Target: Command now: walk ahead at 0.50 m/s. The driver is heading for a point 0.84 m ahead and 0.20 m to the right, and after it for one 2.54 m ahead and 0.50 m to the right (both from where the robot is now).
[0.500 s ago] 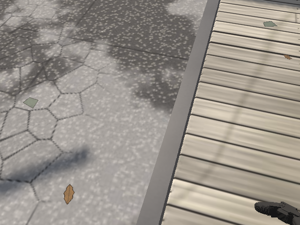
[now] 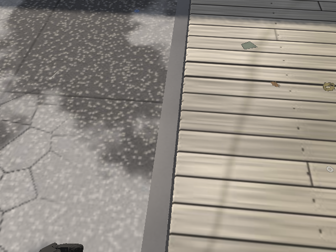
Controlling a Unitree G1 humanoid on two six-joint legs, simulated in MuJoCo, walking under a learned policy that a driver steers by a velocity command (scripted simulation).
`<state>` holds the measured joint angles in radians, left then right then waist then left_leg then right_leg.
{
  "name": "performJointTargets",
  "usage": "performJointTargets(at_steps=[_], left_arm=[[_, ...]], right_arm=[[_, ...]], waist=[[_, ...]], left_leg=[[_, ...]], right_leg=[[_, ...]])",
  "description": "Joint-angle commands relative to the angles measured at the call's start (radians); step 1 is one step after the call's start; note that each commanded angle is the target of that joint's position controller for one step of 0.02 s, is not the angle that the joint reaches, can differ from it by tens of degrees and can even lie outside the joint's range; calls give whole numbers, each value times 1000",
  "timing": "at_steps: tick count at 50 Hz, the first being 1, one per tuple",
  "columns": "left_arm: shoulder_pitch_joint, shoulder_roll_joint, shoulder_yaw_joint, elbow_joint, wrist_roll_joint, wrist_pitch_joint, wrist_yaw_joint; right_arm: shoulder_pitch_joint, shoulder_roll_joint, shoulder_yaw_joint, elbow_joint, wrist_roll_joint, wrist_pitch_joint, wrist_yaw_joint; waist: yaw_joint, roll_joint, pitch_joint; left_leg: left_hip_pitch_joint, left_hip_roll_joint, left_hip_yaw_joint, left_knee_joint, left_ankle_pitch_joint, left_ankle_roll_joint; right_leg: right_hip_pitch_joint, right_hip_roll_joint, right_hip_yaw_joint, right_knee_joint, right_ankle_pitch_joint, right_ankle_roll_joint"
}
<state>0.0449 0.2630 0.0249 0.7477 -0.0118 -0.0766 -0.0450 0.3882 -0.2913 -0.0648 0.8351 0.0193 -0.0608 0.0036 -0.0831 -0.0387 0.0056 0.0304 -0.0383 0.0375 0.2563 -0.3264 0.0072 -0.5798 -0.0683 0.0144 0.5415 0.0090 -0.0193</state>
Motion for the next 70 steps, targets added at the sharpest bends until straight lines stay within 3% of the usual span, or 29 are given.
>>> performJointTargets(at_steps=[1,2,3,4,5,6,8,13,19,25,27,29,30,31,32,33,34,37,44,51,54,56,57,58,59,60,63,66,70], left_arm=[[9,128,41,-60,2,-21,-4],[145,166,63,-18,6,-21,4],[319,236,86,17,14,-19,13],[388,325,106,37,17,-11,13],[396,229,80,34,-3,-10,11],[328,190,66,23,-1,-12,15],[215,143,52,6,14,-11,16],[190,144,53,26,14,-32,20],[263,175,60,71,2,-19,39],[340,195,69,126,-10,9,46],[333,205,73,134,-13,19,50],[304,183,63,125,-9,26,52],[309,117,37,95,18,23,52],[440,16,11,90,2,4,47],[373,134,39,104,-22,-8,46],[288,175,54,74,-39,-13,44],[250,163,55,68,-34,-11,50],[280,113,62,81,-24,22,51],[162,65,58,25,-12,45,37],[-43,47,42,-75,-9,42,-5],[5,88,63,-94,-10,48,-15],[238,163,109,-44,-16,53,-6],[400,248,146,-2,-16,63,15],[362,349,156,-6,-24,56,23],[387,279,132,-41,-10,36,16],[352,218,114,-34,-3,20,12],[180,127,84,-73,4,8,19],[188,152,88,-78,0,3,35],[246,183,96,-63,-6,11,59]], right_arm=[[-22,-184,-45,-32,5,5,-11],[-24,-165,-37,-32,1,11,-14],[-13,-118,-15,-52,-18,11,-18],[108,-5,19,-73,-19,-9,-9],[60,-84,4,-57,-5,-30,-4],[-30,-141,-13,-84,20,-43,1],[-128,-126,-11,-105,1,-45,-5],[-115,-64,-6,-99,-14,-3,-10],[-309,-32,9,-140,-12,-15,4],[-436,-48,9,-188,-1,-29,34],[-396,-73,-1,-183,-4,-36,38],[-153,-147,-41,-113,-13,-41,25],[30,-226,-62,-85,-27,-38,12],[50,-269,-69,-68,-27,-29,16],[38,-166,-44,-80,-21,-29,15],[-26,-129,-31,-83,-19,-32,11],[-97,-108,-23,-87,-22,-35,11],[-189,-53,-14,-75,-35,-53,13],[-172,-103,-33,-22,-38,-55,-11],[-82,-152,-51,25,-10,-14,-22],[-109,-190,-62,20,4,8,-27],[-146,-203,-63,10,13,22,-31],[-138,-171,-50,-5,-5,15,-33],[-54,-12,-3,-59,-44,-12,-20],[-139,-75,-6,-74,-6,-56,-5],[-235,-122,-18,-104,32,-80,4],[-221,-133,-30,-80,-17,-82,-8],[-220,-102,-28,-89,-32,-48,-8],[-368,-58,-9,-136,-34,-42,-5]], waist=[[83,121,6],[145,106,-82],[207,22,-229],[155,-249,-350],[195,-198,-367],[191,-137,-220],[142,-22,-75],[73,-31,-20],[133,-15,33],[163,-27,67],[126,-40,46],[1,-22,-107],[-60,104,-276],[9,365,-383],[-34,237,-317],[-25,194,-182],[8,135,-115],[78,155,-35],[75,95,41],[7,72,102],[66,118,39],[205,116,-87],[270,25,-174],[135,-233,-228],[197,-119,-354],[209,-68,-220],[89,19,-69],[65,21,-42],[113,-12,4]], left_leg=[[1,282,-123,71,568,145],[-31,231,-82,235,688,119],[-198,174,-32,520,515,81],[-617,-11,-19,891,-59,5],[-745,5,-159,1026,-250,9],[-820,57,-154,1056,-184,24],[-770,138,-113,950,-35,26],[-672,181,-104,777,92,-7],[-663,150,-64,424,395,-23],[-667,116,-57,271,335,15],[-575,93,-49,239,264,38],[-204,69,-25,211,276,84],[110,269,-236,249,296,145],[377,463,-663,129,63,275],[306,436,-679,63,-78,239],[185,411,-533,39,-66,199],[58,375,-432,7,19,181],[-139,306,-223,-87,186,164],[-138,284,32,-144,371,163],[46,331,147,-90,486,140],[102,338,187,75,906,109],[22,295,220,403,1033,68],[-212,250,221,702,748,19],[-667,35,132,1043,-210,-44],[-784,7,-113,1158,-283,-28],[-867,60,-128,1135,-186,0],[-692,157,-133,906,-7,5],[-635,153,-107,776,51,-41],[-611,101,-87,474,311,-77]], right_leg=[[111,35,-35,-50,-80,-46],[304,62,-60,-59,-73,-74],[593,-78,90,-18,-17,-133],[942,-302,571,-119,-232,-301],[958,-311,718,-225,-386,-304],[847,-284,580,-241,-388,-258],[592,-213,387,-281,-213,-223],[410,-168,213,-396,-25,-238],[438,-114,68,-425,6,-187],[598,-185,81,-351,31,-168],[619,-194,106,-282,138,-150],[530,-111,56,-9,314,-105],[320,-35,8,315,26,-63],[-45,121,17,617,-580,-11],[-137,69,129,725,-588,-16],[-184,27,115,735,-493,-25],[-149,-17,94,705,-407,-21],[-27,-71,99,622,-284,-7],[-109,-69,81,359,-20,19],[-133,-37,-39,117,-26,-27],[3,41,-116,104,-169,-80],[326,125,-146,34,-162,-141],[631,56,15,-5,-153,-193],[925,-190,577,-99,-298,-370],[987,-267,827,-246,-411,-419],[909,-244,689,-270,-340,-364],[542,-130,405,-288,-55,-285],[419,-100,326,-325,78,-288],[341,-23,234,-325,35,-232]])
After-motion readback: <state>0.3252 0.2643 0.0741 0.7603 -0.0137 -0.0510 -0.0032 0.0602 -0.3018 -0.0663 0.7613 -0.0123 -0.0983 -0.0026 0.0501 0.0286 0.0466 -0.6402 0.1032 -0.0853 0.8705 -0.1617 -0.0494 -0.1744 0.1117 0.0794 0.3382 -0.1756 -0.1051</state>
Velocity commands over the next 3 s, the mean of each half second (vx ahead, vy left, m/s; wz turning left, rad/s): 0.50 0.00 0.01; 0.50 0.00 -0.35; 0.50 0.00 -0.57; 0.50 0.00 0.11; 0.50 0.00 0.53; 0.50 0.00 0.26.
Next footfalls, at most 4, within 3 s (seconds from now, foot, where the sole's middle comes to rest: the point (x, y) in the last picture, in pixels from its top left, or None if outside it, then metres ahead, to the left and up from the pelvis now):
0.06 right None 0.20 -0.13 -0.77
0.58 left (133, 251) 0.49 0.12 -0.77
1.14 right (198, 188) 0.74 -0.17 -0.77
1.62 left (179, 127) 1.09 -0.12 -0.77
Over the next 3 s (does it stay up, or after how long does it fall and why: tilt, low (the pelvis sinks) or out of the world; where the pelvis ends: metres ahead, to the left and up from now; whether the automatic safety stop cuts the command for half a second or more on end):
stays up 1.57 -0.30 0.01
